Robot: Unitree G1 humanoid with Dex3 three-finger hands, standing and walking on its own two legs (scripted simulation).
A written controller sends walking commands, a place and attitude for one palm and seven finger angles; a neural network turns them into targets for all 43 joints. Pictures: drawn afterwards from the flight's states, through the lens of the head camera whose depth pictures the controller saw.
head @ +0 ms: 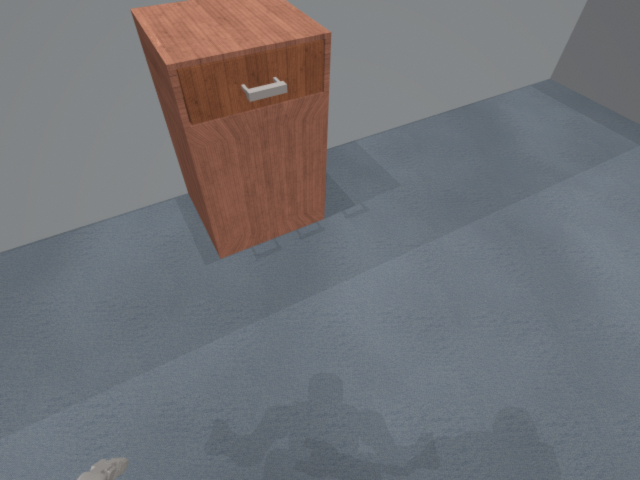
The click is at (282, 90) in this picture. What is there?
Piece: drawer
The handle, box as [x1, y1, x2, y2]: [241, 77, 286, 101]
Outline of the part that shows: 286,92 286,84 276,77 273,77 273,80 275,82 258,87 248,89 243,84 241,85 242,89 246,93 247,98 250,101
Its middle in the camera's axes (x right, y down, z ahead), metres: -0.17 -0.44 +1.12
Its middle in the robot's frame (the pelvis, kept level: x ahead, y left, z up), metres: +1.12 +0.22 -0.07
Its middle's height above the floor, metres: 0.69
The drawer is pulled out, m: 0.00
